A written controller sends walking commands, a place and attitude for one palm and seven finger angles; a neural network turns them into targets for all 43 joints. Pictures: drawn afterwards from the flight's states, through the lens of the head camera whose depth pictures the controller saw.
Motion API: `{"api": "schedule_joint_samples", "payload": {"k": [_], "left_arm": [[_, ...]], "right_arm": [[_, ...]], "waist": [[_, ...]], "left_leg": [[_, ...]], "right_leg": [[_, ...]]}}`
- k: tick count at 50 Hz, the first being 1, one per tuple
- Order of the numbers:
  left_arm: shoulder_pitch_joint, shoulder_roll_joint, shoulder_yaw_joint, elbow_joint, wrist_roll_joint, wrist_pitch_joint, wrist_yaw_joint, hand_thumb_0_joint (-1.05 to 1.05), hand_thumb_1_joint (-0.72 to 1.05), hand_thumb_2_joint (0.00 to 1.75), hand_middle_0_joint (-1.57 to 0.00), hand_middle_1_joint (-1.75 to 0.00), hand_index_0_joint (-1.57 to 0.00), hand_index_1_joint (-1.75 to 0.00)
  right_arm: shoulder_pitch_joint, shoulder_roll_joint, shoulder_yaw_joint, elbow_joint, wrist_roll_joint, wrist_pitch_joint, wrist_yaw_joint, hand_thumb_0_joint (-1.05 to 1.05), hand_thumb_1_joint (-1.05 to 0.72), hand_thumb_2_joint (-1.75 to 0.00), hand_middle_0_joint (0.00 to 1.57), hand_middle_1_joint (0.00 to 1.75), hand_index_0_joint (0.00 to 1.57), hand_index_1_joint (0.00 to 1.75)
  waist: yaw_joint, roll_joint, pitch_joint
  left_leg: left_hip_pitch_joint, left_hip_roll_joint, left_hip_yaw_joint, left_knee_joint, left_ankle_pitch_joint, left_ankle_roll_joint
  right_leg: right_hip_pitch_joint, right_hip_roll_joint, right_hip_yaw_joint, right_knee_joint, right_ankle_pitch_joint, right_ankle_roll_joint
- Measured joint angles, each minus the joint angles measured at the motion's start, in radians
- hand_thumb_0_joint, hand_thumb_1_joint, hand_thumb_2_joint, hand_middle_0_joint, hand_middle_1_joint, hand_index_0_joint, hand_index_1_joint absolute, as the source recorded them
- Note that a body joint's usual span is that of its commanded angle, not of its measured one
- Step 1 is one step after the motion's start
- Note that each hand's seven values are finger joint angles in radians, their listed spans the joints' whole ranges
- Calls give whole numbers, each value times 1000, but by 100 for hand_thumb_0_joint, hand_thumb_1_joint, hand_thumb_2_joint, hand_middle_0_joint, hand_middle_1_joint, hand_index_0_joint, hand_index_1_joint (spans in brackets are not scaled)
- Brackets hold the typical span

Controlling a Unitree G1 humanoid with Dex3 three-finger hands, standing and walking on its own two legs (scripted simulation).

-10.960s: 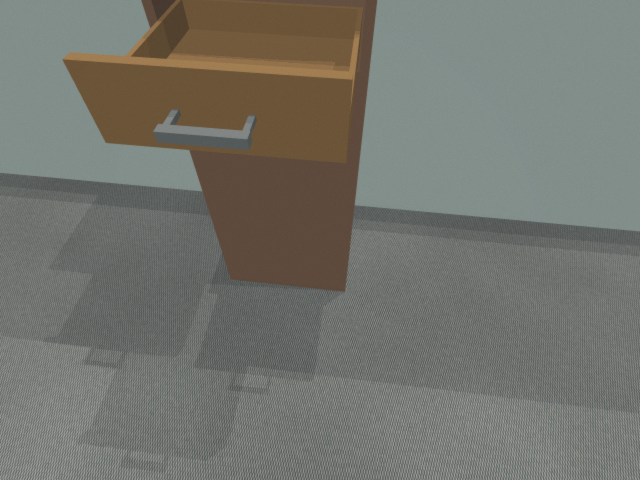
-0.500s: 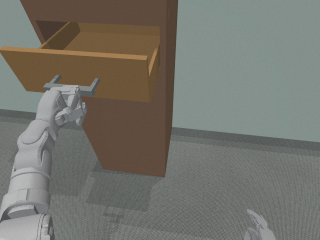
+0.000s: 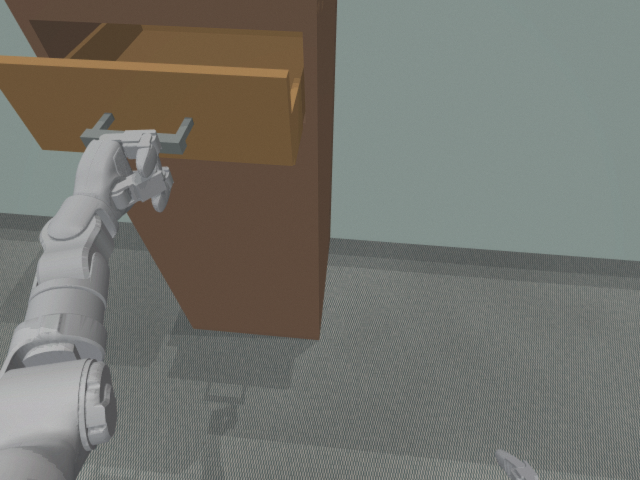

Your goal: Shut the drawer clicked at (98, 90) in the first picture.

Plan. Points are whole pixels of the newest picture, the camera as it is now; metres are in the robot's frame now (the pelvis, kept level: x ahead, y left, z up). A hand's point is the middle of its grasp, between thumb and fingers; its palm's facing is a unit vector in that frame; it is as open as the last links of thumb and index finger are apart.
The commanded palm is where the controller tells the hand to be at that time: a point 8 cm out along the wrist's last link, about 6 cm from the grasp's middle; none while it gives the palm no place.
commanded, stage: push the drawer shut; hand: left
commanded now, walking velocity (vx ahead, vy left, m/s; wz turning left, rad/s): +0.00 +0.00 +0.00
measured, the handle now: (140, 132) +0.51 +0.25 +0.16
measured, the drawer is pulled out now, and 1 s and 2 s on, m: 0.12 0.01 0.00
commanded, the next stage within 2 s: pull the fist back off the drawer in 1.28 s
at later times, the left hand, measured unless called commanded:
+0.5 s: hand (177, 144) +0.49 +0.20 +0.16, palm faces -0.07 -1.00 -0.02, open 3.5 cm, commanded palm +0.49 +0.24 +0.16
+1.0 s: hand (191, 124) +0.54 +0.19 +0.16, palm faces -0.05 -1.00 -0.02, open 3.6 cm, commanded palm +0.54 +0.23 +0.16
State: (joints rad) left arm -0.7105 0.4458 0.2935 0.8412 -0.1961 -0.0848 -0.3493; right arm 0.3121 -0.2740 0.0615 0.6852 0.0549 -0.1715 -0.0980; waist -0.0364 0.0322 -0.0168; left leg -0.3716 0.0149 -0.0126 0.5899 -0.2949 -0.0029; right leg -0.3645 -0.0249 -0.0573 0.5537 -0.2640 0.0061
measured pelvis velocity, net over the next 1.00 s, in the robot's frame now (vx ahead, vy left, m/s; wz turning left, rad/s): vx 0.01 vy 0.01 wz -0.02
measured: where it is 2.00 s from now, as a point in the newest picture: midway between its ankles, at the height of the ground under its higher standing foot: outside the picture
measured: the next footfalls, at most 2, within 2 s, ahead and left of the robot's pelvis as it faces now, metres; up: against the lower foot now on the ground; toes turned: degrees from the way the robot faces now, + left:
none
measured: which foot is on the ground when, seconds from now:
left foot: down 0.00-1.00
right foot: down 0.00-1.00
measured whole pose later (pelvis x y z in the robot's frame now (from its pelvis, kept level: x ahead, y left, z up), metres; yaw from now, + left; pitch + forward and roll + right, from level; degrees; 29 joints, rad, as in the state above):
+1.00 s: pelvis +0.01 +0.01 -0.01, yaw -1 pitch +14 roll -2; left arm -1.12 0.61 0.35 1.28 -0.08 -0.17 -0.30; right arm 0.43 -0.28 0.04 0.72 0.01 -0.08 -0.06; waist -0.16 0.03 -0.05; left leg -0.59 0.03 -0.01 0.70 -0.35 0.01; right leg -0.57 -0.01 -0.05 0.61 -0.28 0.02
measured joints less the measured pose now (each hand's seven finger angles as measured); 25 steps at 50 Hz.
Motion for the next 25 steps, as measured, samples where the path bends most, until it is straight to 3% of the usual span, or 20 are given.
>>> {"api": "schedule_joint_samples", "payload": {"k": [25], "left_arm": [[-255,124,63,312,62,-83,-21,5,92,98,-140,-160,-140,-160]], "right_arm": [[85,-15,-19,20,-18,54,17,1,-90,-90,20,30,20,30]], "waist": [[-80,-7,-18]], "left_leg": [[-141,15,12,66,-24,4]], "right_leg": [[-136,14,14,39,-2,4]]}}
